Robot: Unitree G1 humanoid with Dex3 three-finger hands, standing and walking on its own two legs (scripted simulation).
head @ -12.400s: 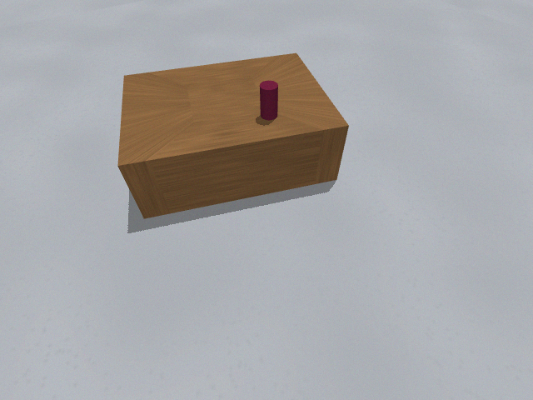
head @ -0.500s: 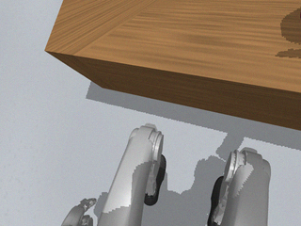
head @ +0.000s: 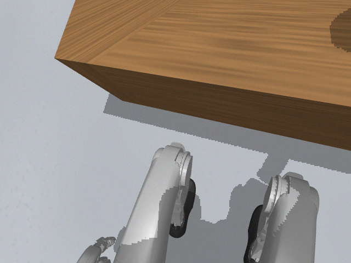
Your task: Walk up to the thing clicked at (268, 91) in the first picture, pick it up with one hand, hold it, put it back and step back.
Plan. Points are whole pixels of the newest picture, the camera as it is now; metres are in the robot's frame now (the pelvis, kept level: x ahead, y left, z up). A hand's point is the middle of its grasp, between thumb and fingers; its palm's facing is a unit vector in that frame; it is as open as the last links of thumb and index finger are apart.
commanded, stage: settle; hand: right
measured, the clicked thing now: out of the picture +0.62 -0.23 +0.04
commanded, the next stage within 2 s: lift in 1.32 s
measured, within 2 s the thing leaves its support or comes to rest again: leaves its support in 0.44 s
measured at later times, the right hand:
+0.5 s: hand out of the picture +0.59 -0.23 +0.05, palm faces +0.17 +0.98 -0.06, open 11.3 cm
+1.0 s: hand out of the picture +0.61 -0.22 +0.12, palm faces +0.19 +0.98 -0.04, open 11.3 cm
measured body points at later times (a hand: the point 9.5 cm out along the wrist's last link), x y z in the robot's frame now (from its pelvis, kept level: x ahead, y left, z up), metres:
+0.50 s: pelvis +0.00 +0.00 +0.03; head +0.24 -0.05 +0.41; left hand +0.03 +0.28 -0.07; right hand +0.57 -0.28 +0.05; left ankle +0.10 +0.14 -0.36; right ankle +0.07 -0.12 -0.36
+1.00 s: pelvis +0.02 +0.00 +0.09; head +0.26 -0.04 +0.47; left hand +0.03 +0.27 -0.01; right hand +0.60 -0.28 +0.12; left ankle +0.10 +0.14 -0.36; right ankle +0.07 -0.12 -0.36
